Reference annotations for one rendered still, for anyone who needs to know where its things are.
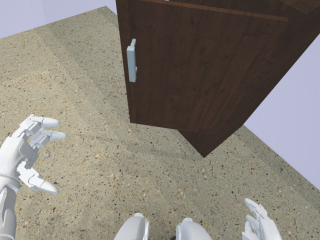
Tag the robot right thigh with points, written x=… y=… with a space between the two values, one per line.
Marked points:
x=189 y=230

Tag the handle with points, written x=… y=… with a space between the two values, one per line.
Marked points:
x=131 y=60

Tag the robot left forearm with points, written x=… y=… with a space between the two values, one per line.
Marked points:
x=8 y=220

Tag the robot right hand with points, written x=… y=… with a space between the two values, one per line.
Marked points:
x=265 y=229

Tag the left robot shin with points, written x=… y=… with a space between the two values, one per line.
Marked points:
x=138 y=215

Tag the cupboard door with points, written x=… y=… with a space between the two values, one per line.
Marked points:
x=193 y=61

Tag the robot left hand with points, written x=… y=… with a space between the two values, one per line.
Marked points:
x=15 y=150

